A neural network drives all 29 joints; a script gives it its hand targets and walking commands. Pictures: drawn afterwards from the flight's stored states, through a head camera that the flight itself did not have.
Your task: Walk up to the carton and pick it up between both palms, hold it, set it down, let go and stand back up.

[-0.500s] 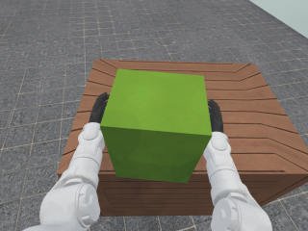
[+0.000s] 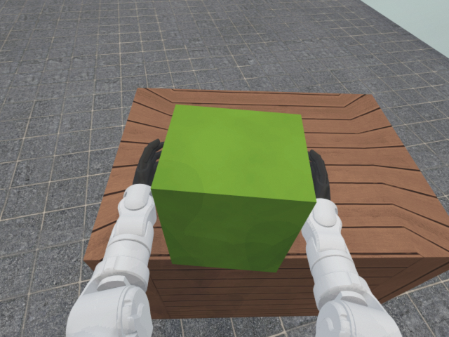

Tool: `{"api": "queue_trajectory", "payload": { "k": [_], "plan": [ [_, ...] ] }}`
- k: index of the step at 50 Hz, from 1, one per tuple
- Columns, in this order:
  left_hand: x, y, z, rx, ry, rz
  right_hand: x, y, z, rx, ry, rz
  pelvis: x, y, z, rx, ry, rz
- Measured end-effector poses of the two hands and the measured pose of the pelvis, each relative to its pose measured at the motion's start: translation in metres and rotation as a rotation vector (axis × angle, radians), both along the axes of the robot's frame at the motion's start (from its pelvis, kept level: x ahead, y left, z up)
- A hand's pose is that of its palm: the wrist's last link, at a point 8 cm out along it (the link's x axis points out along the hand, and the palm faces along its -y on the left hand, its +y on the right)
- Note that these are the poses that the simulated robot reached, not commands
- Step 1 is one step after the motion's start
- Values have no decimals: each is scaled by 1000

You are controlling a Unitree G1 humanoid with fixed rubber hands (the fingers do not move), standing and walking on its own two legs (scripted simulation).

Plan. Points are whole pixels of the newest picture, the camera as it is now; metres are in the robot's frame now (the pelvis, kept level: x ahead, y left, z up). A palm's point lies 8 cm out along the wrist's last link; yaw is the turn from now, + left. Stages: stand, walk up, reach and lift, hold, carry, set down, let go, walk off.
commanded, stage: reach and lift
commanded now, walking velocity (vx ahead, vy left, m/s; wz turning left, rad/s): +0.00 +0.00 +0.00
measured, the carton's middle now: (230, 196) +0.39 +0.01 +0.01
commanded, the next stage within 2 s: none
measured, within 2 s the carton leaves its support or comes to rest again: leaves its support in 0.74 s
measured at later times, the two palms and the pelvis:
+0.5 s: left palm (146, 181) +0.38 +0.17 +0.06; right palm (317, 194) +0.37 -0.15 +0.06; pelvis +0.00 +0.00 +0.00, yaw +0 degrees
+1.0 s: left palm (146, 189) +0.35 +0.17 +0.06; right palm (326, 202) +0.34 -0.16 +0.07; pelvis -0.03 -0.01 +0.00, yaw +0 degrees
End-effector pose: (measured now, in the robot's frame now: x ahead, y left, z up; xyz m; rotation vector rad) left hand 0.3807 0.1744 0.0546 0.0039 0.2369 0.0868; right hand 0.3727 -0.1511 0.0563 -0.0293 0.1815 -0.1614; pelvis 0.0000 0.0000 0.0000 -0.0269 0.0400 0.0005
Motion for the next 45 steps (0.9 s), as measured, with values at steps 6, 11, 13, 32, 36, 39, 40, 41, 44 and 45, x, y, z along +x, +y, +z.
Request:
{"api": "queue_trajectory", "payload": {
  "k": [6, 11, 13, 32, 36, 39, 40, 41, 44, 45],
  "plan": [
    [0, 0, 0, 4, 2, -2, 0, 0, 0, 3, 1, -1, -1, 1, 0, -1, 5, -2],
    [0, 0, 0, 6, 2, -2, 0, 0, -1, 6, 0, -1, 0, 1, 0, -2, 9, -4],
    [0, 0, 0, 6, 2, -1, 0, 0, -1, 5, 0, -1, 0, 0, 0, -2, 11, -4],
    [-9, -1, 5, 28, -45, -3, -10, -1, 3, -35, -58, 5, -4, -4, 1, -3, 31, 6],
    [-15, -1, 6, 34, -65, -1, -16, -1, 5, -49, -79, 9, -8, -5, 1, -1, 28, 10],
    [-20, -2, 7, 34, -77, -1, -20, -2, 6, -57, -91, 10, -12, -6, 1, 2, 28, 11],
    [-21, -2, 7, 34, -80, -1, -22, -2, 6, -59, -94, 9, -14, -7, 1, 3, 29, 10],
    [-23, -3, 7, 34, -82, -2, -23, -2, 7, -61, -96, 9, -16, -7, 1, 4, 30, 10],
    [-25, -4, 8, 33, -86, -3, -26, -4, 9, -66, -100, 8, -21, -8, 1, 7, 35, 6],
    [-26, -5, 8, 33, -86, -3, -27, -4, 9, -67, -100, 8, -23, -9, 1, 9, 37, 5]
  ]
}}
